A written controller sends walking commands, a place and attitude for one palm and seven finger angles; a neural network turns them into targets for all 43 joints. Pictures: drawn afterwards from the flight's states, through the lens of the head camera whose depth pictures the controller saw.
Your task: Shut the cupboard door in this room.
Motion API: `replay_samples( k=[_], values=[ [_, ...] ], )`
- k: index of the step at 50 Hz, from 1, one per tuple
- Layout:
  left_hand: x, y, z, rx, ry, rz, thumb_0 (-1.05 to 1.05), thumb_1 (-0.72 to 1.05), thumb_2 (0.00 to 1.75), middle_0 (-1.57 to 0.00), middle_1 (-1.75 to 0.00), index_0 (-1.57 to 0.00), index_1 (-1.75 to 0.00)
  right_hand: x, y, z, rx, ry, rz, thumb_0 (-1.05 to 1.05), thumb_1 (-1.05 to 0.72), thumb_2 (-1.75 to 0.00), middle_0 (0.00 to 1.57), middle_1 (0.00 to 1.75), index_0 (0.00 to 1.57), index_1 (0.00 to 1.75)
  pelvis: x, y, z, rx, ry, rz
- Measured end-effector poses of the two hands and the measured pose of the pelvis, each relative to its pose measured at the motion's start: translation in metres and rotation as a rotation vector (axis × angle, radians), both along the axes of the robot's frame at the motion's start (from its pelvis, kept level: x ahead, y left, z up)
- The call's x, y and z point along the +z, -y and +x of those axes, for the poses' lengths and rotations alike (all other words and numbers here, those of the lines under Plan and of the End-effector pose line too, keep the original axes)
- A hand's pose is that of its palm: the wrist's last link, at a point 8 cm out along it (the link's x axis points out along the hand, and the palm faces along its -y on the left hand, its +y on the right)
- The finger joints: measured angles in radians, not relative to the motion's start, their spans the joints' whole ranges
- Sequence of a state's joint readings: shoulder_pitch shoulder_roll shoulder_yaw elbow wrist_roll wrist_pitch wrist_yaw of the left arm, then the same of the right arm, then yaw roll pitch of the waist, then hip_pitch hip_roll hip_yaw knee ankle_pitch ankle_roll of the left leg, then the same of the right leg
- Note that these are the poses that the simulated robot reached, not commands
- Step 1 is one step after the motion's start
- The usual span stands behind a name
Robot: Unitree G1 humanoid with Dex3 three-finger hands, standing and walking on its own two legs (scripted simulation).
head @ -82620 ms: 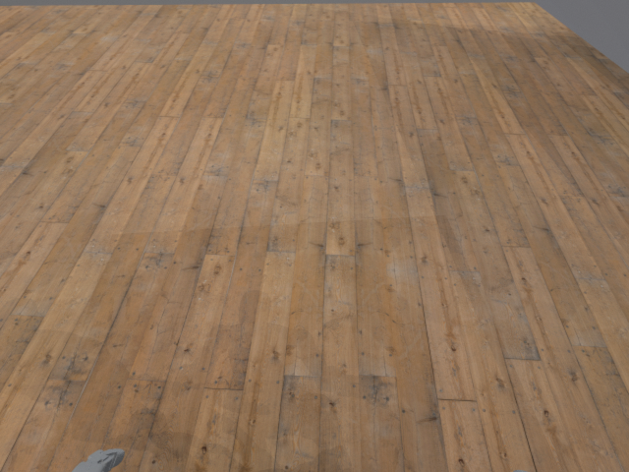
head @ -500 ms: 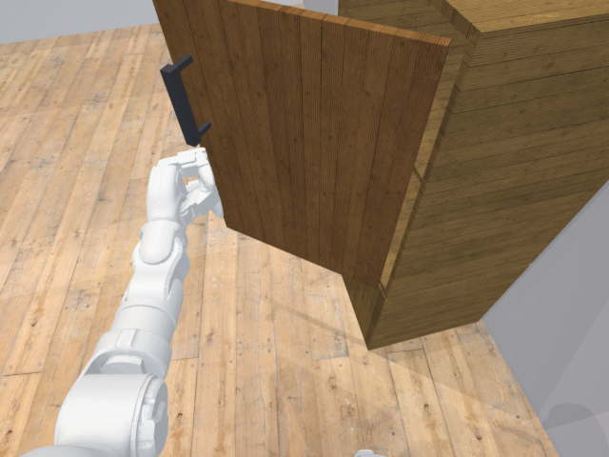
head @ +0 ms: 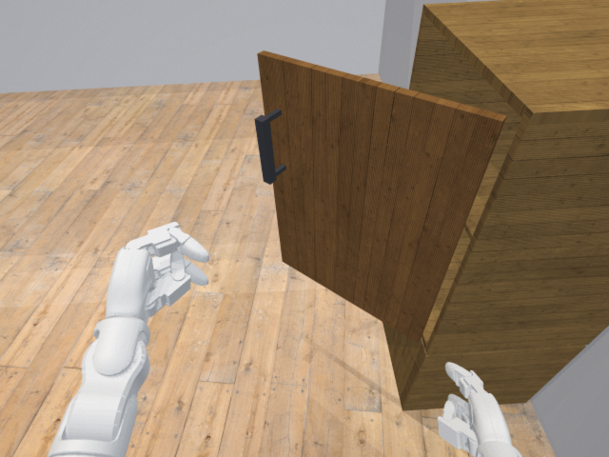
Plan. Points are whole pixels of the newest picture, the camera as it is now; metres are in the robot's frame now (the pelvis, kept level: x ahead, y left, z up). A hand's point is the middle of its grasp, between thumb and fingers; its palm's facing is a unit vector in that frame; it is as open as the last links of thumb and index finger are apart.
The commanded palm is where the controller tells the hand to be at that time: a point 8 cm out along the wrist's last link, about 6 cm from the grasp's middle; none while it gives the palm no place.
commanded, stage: draw the hand back to the body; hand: left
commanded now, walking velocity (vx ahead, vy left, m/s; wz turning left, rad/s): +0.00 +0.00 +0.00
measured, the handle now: (272, 147) +0.67 +0.14 +0.06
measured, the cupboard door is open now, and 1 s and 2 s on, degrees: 49 49 49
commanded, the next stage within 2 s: step back with the hand held close in 0.80 s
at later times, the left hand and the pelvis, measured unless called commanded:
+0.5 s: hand (46, 329) +0.19 +0.28 +0.16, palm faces +0.47 -0.76 -0.44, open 6.7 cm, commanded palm +0.15 +0.31 +0.17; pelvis +0.01 +0.01 +0.00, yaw +0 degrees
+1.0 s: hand (56, 321) +0.20 +0.27 +0.16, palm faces +0.46 -0.78 -0.43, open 7.4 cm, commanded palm +0.14 +0.31 +0.17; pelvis +0.00 +0.01 +0.00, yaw +0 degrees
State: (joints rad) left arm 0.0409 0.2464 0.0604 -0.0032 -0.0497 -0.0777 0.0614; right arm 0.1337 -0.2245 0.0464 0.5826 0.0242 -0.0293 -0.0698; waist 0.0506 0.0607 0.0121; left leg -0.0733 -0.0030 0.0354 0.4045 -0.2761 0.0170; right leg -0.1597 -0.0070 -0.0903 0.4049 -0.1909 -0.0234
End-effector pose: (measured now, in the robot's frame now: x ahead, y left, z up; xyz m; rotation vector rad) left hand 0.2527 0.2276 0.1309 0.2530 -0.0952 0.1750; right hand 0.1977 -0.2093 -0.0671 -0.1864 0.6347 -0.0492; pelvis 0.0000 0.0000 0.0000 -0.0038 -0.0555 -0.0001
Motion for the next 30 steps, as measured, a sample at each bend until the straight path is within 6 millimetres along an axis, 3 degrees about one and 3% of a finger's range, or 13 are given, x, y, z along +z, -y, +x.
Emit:
replay_samples(
  k=[9, 24, 30],
  values=[
    [0.019, -0.034, -0.04, 0.131, 0.026, 0.082, 0.02, 0.9, 0.89, -0.77, -0.92, -0.77, -0.92, -0.015, -0.014, -0.01, 0.022, -0.065, 0.023, 0.02, -0.91, -0.9, 0.2, 0.3, 0.21, 0.3, 0.002, -0.004, 0.006, 0.005, 0.02, -0.004],
    [0.047, -0.082, -0.107, 0.303, 0.05, 0.25, 0.02, 0.89, 0.89, -0.36, -0.47, -0.37, -0.47, -0.022, 0.005, -0.031, -0.043, -0.082, -0.008, 0.02, -0.91, -0.9, 0.2, 0.3, 0.2, 0.3, 0.0, -0.008, 0.007, -0.005, 0.024, -0.008],
    [0.042, -0.086, -0.115, 0.34, 0.067, 0.222, 0.01, 0.89, 0.89, -0.26, -0.36, -0.26, -0.36, -0.019, 0.006, -0.029, -0.029, -0.059, -0.029, 0.02, -0.91, -0.9, 0.2, 0.3, 0.2, 0.3, 0.0, -0.01, 0.001, 0.002, 0.03, -0.005]
  ],
)
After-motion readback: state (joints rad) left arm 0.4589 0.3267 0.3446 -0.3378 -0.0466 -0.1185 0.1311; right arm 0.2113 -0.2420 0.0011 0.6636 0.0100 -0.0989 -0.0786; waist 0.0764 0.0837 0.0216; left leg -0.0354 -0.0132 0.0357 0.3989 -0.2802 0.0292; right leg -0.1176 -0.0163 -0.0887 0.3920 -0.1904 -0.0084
